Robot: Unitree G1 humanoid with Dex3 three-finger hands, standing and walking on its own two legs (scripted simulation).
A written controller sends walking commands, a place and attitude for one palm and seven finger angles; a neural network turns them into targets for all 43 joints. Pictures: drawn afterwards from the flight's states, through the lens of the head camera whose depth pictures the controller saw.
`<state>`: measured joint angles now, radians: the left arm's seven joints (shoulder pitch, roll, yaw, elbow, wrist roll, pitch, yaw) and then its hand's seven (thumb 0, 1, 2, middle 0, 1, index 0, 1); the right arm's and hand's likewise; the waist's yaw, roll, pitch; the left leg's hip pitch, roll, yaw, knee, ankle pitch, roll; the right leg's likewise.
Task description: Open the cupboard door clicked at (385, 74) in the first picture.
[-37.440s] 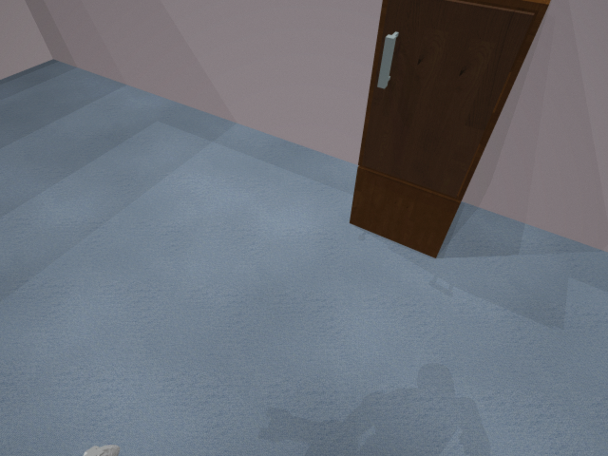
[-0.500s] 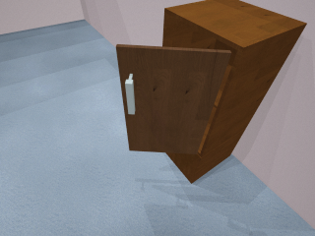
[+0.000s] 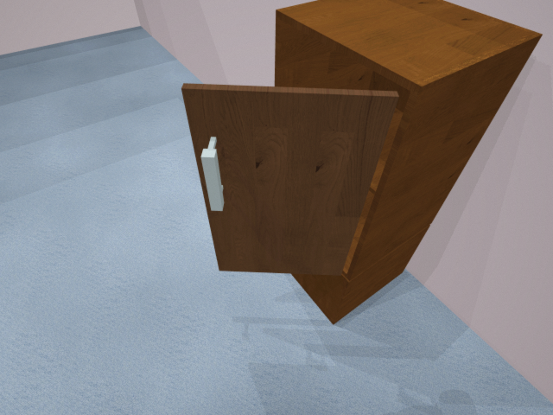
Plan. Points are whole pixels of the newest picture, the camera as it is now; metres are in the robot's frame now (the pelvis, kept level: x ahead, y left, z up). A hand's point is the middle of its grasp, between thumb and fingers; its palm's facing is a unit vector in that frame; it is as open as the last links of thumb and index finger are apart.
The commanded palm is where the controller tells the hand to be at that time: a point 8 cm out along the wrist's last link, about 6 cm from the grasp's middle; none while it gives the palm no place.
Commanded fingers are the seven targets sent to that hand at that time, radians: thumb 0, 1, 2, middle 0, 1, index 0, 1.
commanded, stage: raise the hand with hooked fingers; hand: left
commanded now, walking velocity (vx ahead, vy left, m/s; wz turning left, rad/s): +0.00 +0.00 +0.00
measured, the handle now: (215, 174) +0.54 +0.16 +0.01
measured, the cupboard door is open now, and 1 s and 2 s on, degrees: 53 53 53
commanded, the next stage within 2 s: none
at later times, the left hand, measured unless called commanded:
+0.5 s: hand (168, 393) +0.16 +0.17 -0.06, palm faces +0.05 -1.00 +0.00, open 8.4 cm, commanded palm +0.13 +0.23 -0.05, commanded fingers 0.00 0.41 0.69 -0.23 -0.62 -0.23 -0.62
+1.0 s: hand (126, 363) +0.19 +0.22 -0.01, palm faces +0.05 -1.00 -0.05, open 11.4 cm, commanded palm +0.16 +0.27 -0.01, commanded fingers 0.00 -0.17 0.44 -0.28 -0.99 -0.28 -0.99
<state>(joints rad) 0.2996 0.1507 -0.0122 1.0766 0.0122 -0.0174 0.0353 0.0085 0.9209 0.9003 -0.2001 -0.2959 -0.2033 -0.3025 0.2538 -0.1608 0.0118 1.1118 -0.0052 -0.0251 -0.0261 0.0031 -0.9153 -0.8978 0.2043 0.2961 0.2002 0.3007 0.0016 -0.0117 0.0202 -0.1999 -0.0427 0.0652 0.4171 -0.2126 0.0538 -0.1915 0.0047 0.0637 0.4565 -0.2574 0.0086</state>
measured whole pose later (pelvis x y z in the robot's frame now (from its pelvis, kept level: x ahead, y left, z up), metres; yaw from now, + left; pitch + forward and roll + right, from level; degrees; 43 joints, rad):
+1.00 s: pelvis -0.03 -0.02 -0.07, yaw +3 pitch +12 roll -2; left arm 0.30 0.31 0.31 0.14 -0.37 -0.37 -0.42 0.01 0.06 0.54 -0.26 -0.84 -0.27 -0.85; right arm 0.31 -0.25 0.01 0.59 0.04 -0.21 -0.07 0.01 -0.90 -0.90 0.21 0.30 0.20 0.30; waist -0.02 0.03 -0.13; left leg -0.82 -0.01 -0.02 1.04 -0.44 0.02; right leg -0.75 0.04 -0.04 1.01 -0.48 -0.03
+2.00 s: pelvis -0.02 -0.01 -0.04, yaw +3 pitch +9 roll -2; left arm -0.03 0.43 0.43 0.41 -0.37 -0.24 -0.53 -0.01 -0.49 0.30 -0.30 -1.20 -0.30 -1.20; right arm 0.31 -0.29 0.04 0.56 0.05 -0.19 -0.08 0.01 -0.90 -0.90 0.21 0.30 0.20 0.30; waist -0.01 0.02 -0.09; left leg -0.65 -0.01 -0.01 0.88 -0.39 0.04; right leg -0.57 0.04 -0.03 0.83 -0.41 -0.01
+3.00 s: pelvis -0.01 -0.01 -0.05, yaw +3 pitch +12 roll -2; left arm -0.38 0.43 0.37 0.71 -0.28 -0.31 -0.45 -0.01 -0.50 0.30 -0.30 -1.20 -0.30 -1.20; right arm 0.34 -0.28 0.03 0.61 0.05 -0.09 -0.07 0.01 -0.91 -0.90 0.21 0.30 0.20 0.30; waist -0.05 0.01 -0.10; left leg -0.71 -0.01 -0.01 0.90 -0.40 0.03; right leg -0.65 0.04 -0.02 0.86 -0.43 -0.02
